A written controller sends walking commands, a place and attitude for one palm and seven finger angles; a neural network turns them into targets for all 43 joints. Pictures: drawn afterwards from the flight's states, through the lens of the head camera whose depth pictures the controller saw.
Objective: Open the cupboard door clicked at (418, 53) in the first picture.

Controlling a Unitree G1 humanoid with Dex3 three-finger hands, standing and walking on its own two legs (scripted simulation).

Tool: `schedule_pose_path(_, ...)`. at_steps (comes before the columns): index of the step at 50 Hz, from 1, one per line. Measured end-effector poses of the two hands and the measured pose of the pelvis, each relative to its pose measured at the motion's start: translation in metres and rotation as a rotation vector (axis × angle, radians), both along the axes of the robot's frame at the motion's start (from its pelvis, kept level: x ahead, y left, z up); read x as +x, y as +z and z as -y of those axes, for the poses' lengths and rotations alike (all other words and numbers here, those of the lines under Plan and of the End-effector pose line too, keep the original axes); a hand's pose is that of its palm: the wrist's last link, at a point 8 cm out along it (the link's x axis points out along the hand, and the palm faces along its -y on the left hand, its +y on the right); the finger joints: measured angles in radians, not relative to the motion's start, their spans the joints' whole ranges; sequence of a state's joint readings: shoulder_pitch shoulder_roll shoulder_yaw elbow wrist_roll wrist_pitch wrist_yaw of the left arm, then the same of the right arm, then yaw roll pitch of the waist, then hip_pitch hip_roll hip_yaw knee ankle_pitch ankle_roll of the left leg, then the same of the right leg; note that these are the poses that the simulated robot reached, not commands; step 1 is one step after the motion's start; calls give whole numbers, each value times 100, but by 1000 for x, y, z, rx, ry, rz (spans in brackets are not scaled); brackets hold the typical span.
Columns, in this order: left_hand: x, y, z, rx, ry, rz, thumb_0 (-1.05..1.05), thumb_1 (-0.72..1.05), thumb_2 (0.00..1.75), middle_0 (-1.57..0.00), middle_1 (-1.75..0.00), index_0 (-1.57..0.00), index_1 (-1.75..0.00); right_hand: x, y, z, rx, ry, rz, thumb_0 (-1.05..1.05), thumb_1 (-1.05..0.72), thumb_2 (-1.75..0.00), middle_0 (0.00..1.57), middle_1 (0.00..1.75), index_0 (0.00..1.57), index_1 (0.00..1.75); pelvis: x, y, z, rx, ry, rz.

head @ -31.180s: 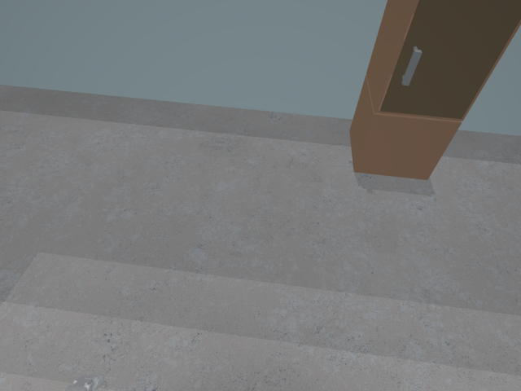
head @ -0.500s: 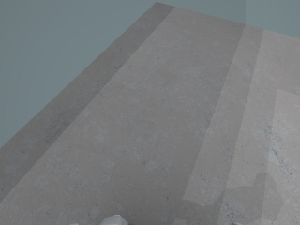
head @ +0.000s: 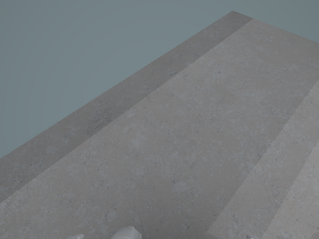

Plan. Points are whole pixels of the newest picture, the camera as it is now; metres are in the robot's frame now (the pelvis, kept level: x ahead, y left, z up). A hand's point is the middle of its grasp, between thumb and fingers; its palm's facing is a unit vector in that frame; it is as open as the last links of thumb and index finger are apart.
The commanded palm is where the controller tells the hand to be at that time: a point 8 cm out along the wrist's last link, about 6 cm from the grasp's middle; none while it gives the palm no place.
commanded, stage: turn to face it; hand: left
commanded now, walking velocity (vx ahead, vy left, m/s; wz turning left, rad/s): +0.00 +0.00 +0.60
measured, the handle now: out of the picture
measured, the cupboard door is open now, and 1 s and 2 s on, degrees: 51 51 51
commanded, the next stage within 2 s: none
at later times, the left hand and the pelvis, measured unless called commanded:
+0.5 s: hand out of the picture +0.05 +0.18 -0.15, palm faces +0.31 -0.90 -0.31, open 7.4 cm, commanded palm none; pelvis +0.02 -0.05 +0.00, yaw +18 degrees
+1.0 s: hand out of the picture +0.01 +0.18 -0.16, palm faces +0.60 -0.75 -0.29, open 7.4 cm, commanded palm none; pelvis +0.05 -0.07 -0.01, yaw +37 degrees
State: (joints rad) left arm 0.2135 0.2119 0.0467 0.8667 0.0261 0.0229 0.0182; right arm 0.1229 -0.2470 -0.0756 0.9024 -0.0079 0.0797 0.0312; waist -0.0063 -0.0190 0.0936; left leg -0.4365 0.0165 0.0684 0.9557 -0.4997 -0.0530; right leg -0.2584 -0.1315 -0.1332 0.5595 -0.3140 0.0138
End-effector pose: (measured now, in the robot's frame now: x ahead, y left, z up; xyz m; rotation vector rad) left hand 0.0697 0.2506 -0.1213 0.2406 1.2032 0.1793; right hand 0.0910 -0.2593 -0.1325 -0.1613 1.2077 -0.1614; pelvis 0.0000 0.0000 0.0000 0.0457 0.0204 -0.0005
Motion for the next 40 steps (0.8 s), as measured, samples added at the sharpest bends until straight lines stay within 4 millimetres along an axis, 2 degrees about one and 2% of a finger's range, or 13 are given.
schedule_pose_path(3, -12, -9, 2, -33, 45, -13, 0, 91, 89, -20, -30, -20, -30, 21, 6, -6, -14, 57, 20, 1, -91, -89, 20, 30, 19, 30, 4, -1, -1, 1, 38, -2)
schedule_pose_path(5, -20, -20, -2, -53, 82, -18, 0, 91, 89, -20, -30, -20, -30, 35, 3, -10, -32, 99, 47, 1, -91, -89, 20, 30, 19, 30, 7, -10, -5, -21, 66, -5)
schedule_pose_path(8, -27, -31, -9, -53, 131, -42, 1, 91, 89, -20, -30, -20, -30, 44, 2, -15, -52, 148, 57, 1, -91, -89, 20, 30, 20, 30, 7, -15, -3, -21, 108, -4)
schedule_pose_path(14, -18, -16, -6, -26, 197, 13, 1, 91, 89, -20, -30, -20, -30, 41, 2, -8, -55, 212, -4, 1, -91, -89, 20, 30, 20, 30, 8, -7, 15, -41, 182, 2)
schedule_pose_path(19, -14, -3, 6, 29, 225, 89, 1, 91, 89, -20, -30, -20, -30, 48, -16, 12, -25, 238, -40, 1, -90, -89, 21, 30, 20, 30, 14, -14, 39, -30, 236, 1)
schedule_pose_path(21, -21, -1, 13, 48, 242, 91, 1, 91, 89, -20, -30, -20, -30, 56, -21, 20, -21, 247, -47, 1, -90, -89, 21, 30, 20, 30, 14, -15, 45, -29, 261, 11)
schedule_pose_path(25, -43, 6, 29, 39, 302, 49, 0, 91, 89, -20, -30, -20, -30, 76, -11, 23, -18, 288, -47, 1, -91, -89, 20, 30, 20, 30, 19, -5, 50, -16, 321, 15)
schedule_pose_path(28, -57, 5, 39, 11, 344, 23, 1, 91, 89, -20, -30, -20, -30, 92, -1, 17, -17, 328, -38, 1, -91, -89, 20, 30, 19, 30, 23, 2, 52, -2, 359, 7)
schedule_pose_path(32, -79, -6, 47, -32, 411, 3, 1, 91, 89, -20, -30, -20, -30, 117, 7, -2, -28, 411, -13, 1, -91, -89, 20, 30, 19, 30, 25, 2, 50, -2, 411, 1)
schedule_pose_path(37, -110, -32, 42, -68, 514, -34, 1, 91, 89, -20, -30, -20, -30, 144, 5, -33, -51, 517, 60, 1, -91, -89, 20, 30, 19, 30, 25, -14, 40, -27, 486, 1)
schedule_pose_path(40, -117, -31, 38, -59, 561, -45, 1, 91, 89, -20, -30, -20, -30, 147, 9, -41, -62, 569, 55, 1, -91, -89, 20, 30, 20, 30, 26, -11, 43, -34, 523, 3)
